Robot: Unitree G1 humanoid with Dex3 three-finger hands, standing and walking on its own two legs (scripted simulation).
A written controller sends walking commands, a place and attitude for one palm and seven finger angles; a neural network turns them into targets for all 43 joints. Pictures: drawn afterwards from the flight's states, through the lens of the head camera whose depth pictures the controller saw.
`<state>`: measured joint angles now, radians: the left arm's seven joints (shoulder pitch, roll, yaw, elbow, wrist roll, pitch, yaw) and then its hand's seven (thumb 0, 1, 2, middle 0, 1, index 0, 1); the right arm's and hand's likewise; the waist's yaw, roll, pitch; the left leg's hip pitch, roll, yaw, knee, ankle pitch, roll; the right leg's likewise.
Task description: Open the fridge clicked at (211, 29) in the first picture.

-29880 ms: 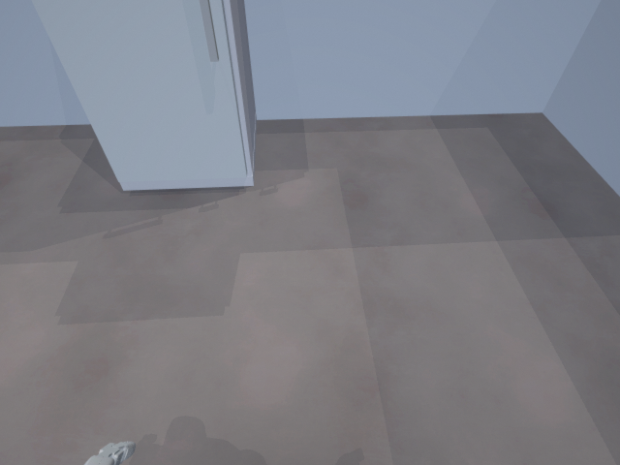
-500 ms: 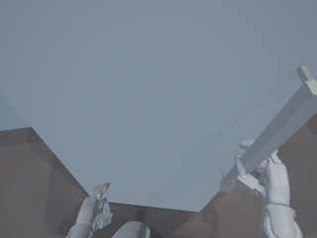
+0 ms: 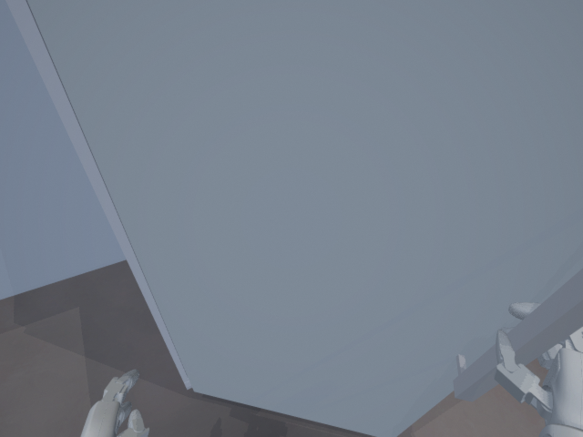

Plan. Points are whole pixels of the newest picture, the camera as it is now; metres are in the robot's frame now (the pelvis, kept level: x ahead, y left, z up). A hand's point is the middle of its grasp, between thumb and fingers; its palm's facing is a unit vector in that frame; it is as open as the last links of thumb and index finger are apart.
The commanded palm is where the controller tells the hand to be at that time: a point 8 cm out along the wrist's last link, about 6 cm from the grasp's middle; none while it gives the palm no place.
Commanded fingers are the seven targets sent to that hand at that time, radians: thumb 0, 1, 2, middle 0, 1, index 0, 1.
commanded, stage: walk backward, drawing the door open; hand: right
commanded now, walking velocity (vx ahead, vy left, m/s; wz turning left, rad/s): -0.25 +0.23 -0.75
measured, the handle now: (530, 317) +0.27 -0.25 +0.11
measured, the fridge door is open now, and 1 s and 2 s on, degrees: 39 82 77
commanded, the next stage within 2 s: stop walking and hold the door back in 0.82 s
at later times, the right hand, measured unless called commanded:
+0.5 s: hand out of the picture +0.01 -0.12 +0.08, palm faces +0.69 +0.54 -0.48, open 6.6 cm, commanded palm -0.05 -0.13 +0.07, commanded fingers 0.00 -0.90 -0.90 0.45 1.40 0.45 1.40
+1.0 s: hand out of the picture -0.10 +0.01 +0.08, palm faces +0.83 +0.34 -0.44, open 6.6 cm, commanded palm -0.14 -0.01 +0.07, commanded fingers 0.00 -0.90 -0.90 0.45 1.40 0.45 1.40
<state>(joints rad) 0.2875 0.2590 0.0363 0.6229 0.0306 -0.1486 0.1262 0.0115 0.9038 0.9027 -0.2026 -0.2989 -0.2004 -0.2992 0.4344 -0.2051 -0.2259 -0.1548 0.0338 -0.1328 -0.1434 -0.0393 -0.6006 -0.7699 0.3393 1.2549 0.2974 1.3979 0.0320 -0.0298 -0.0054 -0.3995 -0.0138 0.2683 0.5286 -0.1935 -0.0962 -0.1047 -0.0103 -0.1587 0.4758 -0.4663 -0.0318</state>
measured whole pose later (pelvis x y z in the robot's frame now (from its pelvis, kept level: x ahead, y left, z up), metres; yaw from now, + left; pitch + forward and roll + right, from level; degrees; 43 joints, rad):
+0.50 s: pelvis -0.05 +0.21 +0.01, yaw -23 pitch -2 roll -4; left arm 0.18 0.23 0.06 0.68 0.02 -0.15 0.12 0.01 0.90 0.90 -0.20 -0.30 -0.20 -0.30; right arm 0.47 -0.28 -0.35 -0.06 0.06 -0.17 -0.13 -0.15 -0.54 -0.73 0.33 1.28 0.33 1.39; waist -0.01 -0.04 0.11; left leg -0.24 0.08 0.19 0.55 -0.28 0.08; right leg -0.48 0.02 -0.06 1.26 -0.52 0.08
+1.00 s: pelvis -0.07 +0.37 +0.01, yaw -44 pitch +1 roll +3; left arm 0.26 0.15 -0.03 0.61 0.02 -0.18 0.07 0.01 0.90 0.90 -0.21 -0.30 -0.21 -0.30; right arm 0.36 -0.35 -0.31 -0.13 0.03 -0.13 -0.12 -0.12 -0.55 -0.76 0.28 1.33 0.32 1.37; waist -0.03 -0.06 0.09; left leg -0.25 0.00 0.04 0.62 -0.41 -0.08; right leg -0.34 -0.10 0.17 0.45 -0.14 0.06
